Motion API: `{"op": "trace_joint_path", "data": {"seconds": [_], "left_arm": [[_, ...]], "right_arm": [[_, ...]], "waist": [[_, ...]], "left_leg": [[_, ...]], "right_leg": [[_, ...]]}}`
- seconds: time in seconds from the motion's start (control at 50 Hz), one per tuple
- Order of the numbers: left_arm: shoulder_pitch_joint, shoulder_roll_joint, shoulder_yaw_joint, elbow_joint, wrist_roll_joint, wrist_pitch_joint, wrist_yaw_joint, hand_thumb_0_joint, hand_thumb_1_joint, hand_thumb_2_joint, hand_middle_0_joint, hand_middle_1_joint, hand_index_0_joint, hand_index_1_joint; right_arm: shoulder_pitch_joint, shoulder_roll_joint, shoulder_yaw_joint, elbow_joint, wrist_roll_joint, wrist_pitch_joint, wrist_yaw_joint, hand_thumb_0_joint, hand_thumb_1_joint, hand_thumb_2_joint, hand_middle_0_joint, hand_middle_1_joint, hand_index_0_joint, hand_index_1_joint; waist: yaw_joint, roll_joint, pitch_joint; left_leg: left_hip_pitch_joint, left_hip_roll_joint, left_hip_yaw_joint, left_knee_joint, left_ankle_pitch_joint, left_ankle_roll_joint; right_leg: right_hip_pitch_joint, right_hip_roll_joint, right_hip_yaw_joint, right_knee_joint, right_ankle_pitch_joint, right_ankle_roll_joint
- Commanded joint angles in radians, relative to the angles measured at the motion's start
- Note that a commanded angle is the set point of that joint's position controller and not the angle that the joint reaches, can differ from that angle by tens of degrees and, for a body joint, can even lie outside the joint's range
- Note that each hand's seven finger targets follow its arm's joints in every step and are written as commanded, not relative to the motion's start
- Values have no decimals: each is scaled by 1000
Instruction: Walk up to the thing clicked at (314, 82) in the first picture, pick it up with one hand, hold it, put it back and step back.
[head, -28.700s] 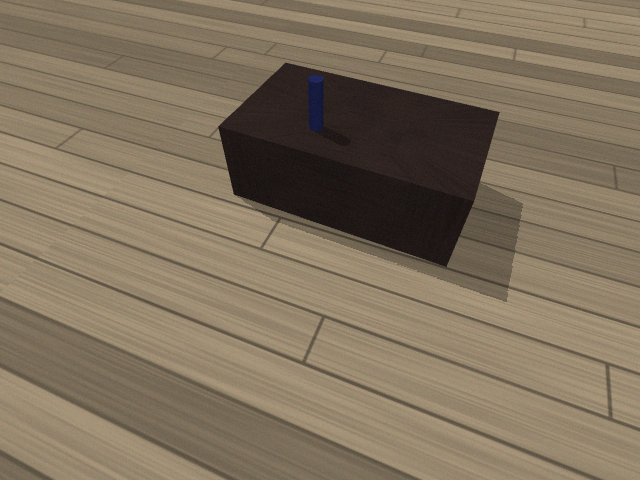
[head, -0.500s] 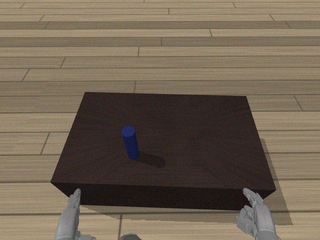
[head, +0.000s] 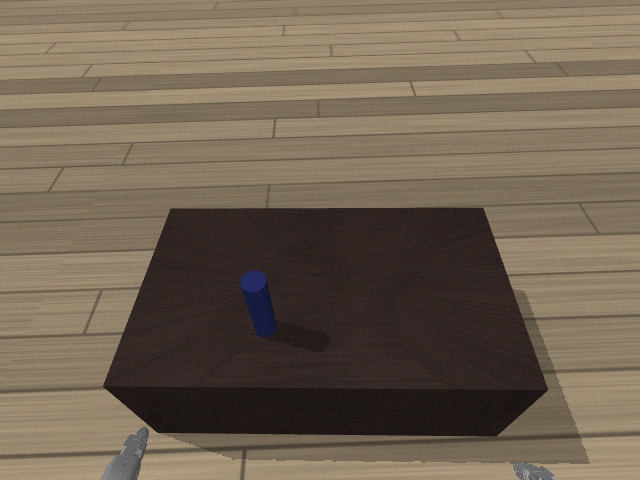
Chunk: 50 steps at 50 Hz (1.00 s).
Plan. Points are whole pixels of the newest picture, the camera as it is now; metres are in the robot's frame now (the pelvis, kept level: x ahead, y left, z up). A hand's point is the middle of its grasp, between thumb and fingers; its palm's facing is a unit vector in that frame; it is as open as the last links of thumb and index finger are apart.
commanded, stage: home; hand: left
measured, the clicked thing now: (260, 306) +0.51 +0.17 -0.29
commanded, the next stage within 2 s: stand in 1.30 s
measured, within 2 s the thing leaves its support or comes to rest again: neither
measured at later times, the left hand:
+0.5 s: hand out of the picture +0.04 +0.26 -0.12, palm faces -0.01 -0.92 -0.38, open 17.4 cm
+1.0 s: hand out of the picture +0.04 +0.26 -0.12, palm faces -0.01 -0.93 -0.36, open 17.6 cm
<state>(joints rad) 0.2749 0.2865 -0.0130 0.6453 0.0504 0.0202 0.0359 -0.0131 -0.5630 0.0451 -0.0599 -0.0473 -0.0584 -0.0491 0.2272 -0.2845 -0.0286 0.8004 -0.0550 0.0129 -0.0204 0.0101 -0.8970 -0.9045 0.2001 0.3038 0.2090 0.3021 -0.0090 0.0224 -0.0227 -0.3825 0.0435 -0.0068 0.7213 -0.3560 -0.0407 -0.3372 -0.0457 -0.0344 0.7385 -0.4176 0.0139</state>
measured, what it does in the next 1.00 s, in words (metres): stands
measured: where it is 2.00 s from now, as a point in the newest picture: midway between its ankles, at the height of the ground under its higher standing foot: outside the picture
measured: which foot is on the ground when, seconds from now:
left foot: down 0.00-1.00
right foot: down 0.00-1.00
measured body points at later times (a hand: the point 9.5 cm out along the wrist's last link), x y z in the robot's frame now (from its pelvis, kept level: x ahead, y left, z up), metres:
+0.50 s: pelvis -0.01 +0.01 +0.03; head -0.02 -0.01 +0.48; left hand +0.04 +0.31 -0.10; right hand +0.07 -0.27 -0.12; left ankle +0.01 +0.15 -0.71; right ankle -0.02 -0.13 -0.71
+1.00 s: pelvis -0.01 +0.01 +0.03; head -0.01 -0.01 +0.48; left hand +0.04 +0.30 -0.10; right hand +0.05 -0.29 -0.11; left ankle +0.01 +0.15 -0.71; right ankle -0.02 -0.13 -0.71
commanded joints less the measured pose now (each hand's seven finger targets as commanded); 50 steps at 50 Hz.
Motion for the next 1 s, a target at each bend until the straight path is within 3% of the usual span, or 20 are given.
{"op": "trace_joint_path", "data": {"seconds": [0.0, 0.04, 0.12, 0.16, 0.18, 0.22, 0.32, 0.4, 0.46, 0.5, 0.58, 0.68, 0.74, 0.78, 0.88, 0.98], "left_arm": [[-49, 196, 69, 17, -3, -56, 16, 0, -539, 63, -50, -58, -51, -57], [-65, 201, 69, 63, -8, -57, 17, 0, -526, 72, -51, -61, -52, -59], [-64, 208, 62, 153, -15, -49, 19, 0, -530, 70, -51, -60, -52, -59], [-71, 208, 59, 190, -15, -44, 17, 0, -541, 64, -50, -59, -51, -57], [-75, 219, 58, 208, -14, -44, 17, 0, -523, 74, -51, -61, -53, -60], [-87, 224, 55, 243, -16, -40, 16, 0, -565, 49, -47, -54, -48, -53], [-110, 242, 52, 313, -18, -39, 15, 0, -519, 75, -52, -60, -53, -59], [-109, 248, 47, 364, -18, -31, 8, 0, -556, 53, -48, -54, -49, -53], [-121, 251, 46, 385, -17, -34, 7, 0, -548, 57, -49, -54, -49, -54], [-127, 250, 45, 396, -19, -35, 6, 0, -557, 52, -48, -52, -48, -52], [-134, 253, 45, 413, -21, -41, 3, 0, -572, 44, -46, -51, -47, -50], [-133, 251, 45, 434, -22, -35, -1, 0, -569, 47, -47, -52, -48, -51], [-138, 250, 46, 440, -23, -36, -4, 0, -588, 34, -45, -47, -45, -47], [-137, 254, 45, 445, -23, -36, -4, 0, -578, 41, -46, -50, -47, -49], [-156, 262, 47, 447, -29, -43, -2, 0, -584, 36, -45, -47, -45, -47], [-158, 257, 46, 458, -32, -41, -4, 0, -589, 33, -45, -47, -45, -46]], "right_arm": [[-61, -146, -45, -61, 6, -28, 3, 0, -898, -902, 200, 300, 200, 300], [-41, -159, -45, -29, 9, -25, 2, 0, -898, -902, 200, 300, 200, 300], [-36, -182, -43, 29, 15, -22, -2, 0, -898, -902, 200, 301, 200, 300], [-65, -191, -39, 51, 18, -20, -4, 0, -898, -902, 200, 301, 200, 300], [-61, -191, -37, 61, 20, -19, -4, 0, -898, -902, 200, 301, 200, 301], [-59, -203, -34, 90, 22, -16, -5, 0, -898, -902, 200, 301, 200, 301], [-58, -213, -26, 142, 26, -20, -7, 0, -897, -902, 201, 301, 201, 301], [-78, -229, -22, 177, 29, -15, -6, 0, -897, -902, 201, 301, 201, 301], [-87, -227, -20, 193, 29, -12, -3, 0, -897, -902, 201, 301, 201, 301], [-92, -225, -18, 201, 29, -15, -3, 0, -896, -902, 201, 301, 201, 301], [-93, -225, -13, 217, 32, -17, -1, 0, -897, -902, 201, 301, 201, 301], [-98, -234, -9, 232, 34, -14, 1, 0, -897, -903, 201, 301, 201, 301], [-102, -239, -8, 239, 34, -16, -2, 0, -897, -902, 201, 301, 201, 301], [-104, -243, -8, 242, 37, -15, 0, 0, -897, -902, 201, 301, 201, 301], [-99, -241, -1, 248, 37, -23, -4, 0, -896, -902, 201, 301, 201, 301], [-107, -248, 2, 258, 40, -22, -3, 0, -896, -902, 201, 301, 201, 301]], "waist": [[12, -40, -23], [7, -29, -31], [10, 6, -26], [19, 15, 4], [15, -15, -4], [13, -8, 13], [10, -8, 2], [14, 2, 66], [11, 1, 75], [12, -15, 49], [10, -20, 51], [11, -1, 80], [14, -2, 56], [15, -14, 65], [9, -21, 10], [13, -26, 28]], "left_leg": [[121, 16, -44, -165, 248, 58], [149, 25, -47, -191, 298, 55], [200, 44, -61, -255, 343, 48], [195, 47, -70, -298, 286, 45], [217, 50, -68, -297, 317, 46], [208, 50, -70, -329, 271, 41], [245, 63, -72, -358, 336, 42], [220, 58, -81, -410, 182, 35], [210, 55, -79, -411, 161, 39], [236, 64, -80, -407, 216, 41], [231, 61, -79, -414, 214, 39], [197, 55, -84, -430, 140, 35], [211, 62, -83, -425, 165, 37], [205, 57, -81, -420, 154, 38], [248, 72, -74, -408, 305, 43], [253, 73, -73, -417, 302, 42]], "right_leg": [[52, -57, 66, -234, 326, -38], [96, -59, 63, -246, 364, -38], [132, -53, 47, -283, 346, -29], [135, -51, 41, -319, 282, -23], [148, -59, 48, -327, 315, -27], [157, -58, 47, -354, 275, -23], [202, -69, 52, -378, 334, -17], [167, -63, 55, -415, 208, -15], [163, -65, 56, -438, 181, -14], [180, -76, 65, -443, 226, -19], [185, -77, 67, -455, 218, -15], [172, -68, 63, -461, 152, -13], [183, -73, 65, -454, 186, -17], [176, -76, 72, -466, 152, -18], [233, -91, 74, -448, 339, -21], [229, -91, 72, -461, 322, -17]]}}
